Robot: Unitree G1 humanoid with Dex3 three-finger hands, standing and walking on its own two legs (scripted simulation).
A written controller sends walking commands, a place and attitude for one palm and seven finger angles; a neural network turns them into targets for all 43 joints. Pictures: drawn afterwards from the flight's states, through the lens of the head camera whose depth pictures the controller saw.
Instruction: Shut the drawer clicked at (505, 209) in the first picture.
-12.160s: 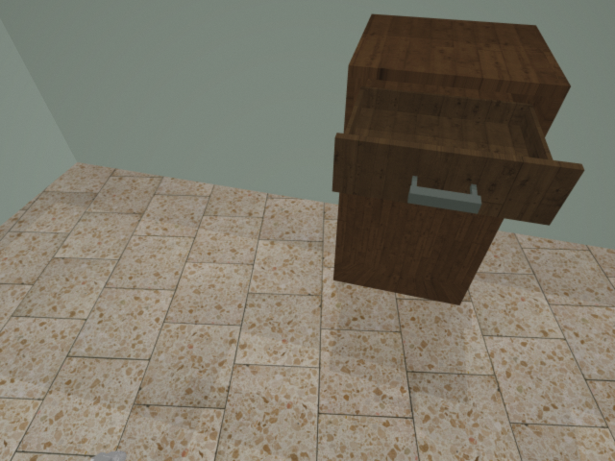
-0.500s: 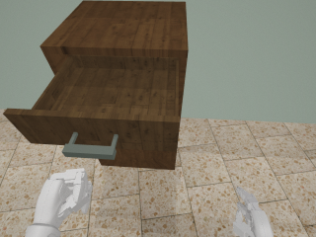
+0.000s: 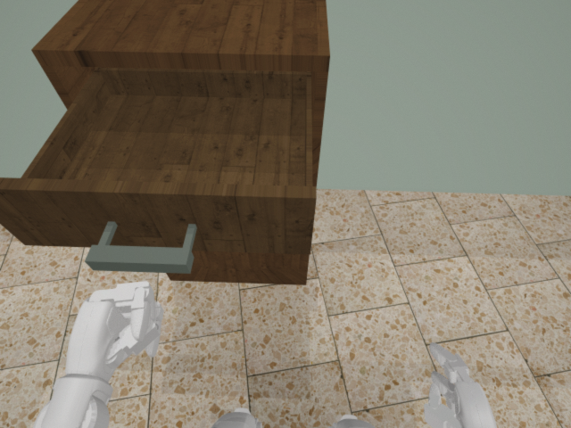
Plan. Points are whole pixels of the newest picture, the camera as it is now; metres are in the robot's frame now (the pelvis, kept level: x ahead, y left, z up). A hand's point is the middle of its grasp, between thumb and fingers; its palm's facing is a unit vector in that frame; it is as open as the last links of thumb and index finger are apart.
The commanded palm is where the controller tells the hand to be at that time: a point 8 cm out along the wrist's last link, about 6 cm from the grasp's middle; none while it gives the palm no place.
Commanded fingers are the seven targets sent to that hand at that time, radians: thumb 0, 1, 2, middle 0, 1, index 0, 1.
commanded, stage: bring the fist close to the handle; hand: left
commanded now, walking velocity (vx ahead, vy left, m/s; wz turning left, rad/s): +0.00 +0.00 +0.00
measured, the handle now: (146, 244) +0.34 +0.21 +0.06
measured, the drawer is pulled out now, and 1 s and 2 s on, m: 0.28 0.25 0.13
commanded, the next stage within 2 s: push the drawer shut in 0.28 s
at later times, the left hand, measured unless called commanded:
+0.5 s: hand (154, 317) +0.24 +0.17 +0.07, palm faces +0.00 -1.00 -0.07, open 3.2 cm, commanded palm +0.22 +0.23 +0.06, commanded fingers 0.00 0.90 0.90 -1.40 -1.60 -1.40 -1.60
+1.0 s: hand (167, 281) +0.29 +0.17 +0.06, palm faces +0.00 -1.00 -0.07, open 3.1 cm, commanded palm +0.28 +0.23 +0.06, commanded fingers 0.00 0.90 0.90 -1.40 -1.60 -1.40 -1.60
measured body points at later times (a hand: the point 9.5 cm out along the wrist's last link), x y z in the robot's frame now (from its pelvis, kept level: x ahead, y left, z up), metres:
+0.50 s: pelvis +0.01 +0.00 +0.00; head +0.06 -0.01 +0.45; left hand +0.24 +0.23 +0.07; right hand +0.18 -0.24 -0.08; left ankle +0.01 +0.11 -0.68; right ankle +0.01 -0.10 -0.68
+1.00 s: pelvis +0.00 +0.00 +0.00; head +0.06 -0.01 +0.45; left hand +0.29 +0.23 +0.06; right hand +0.16 -0.24 -0.09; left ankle +0.01 +0.11 -0.68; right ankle +0.01 -0.10 -0.68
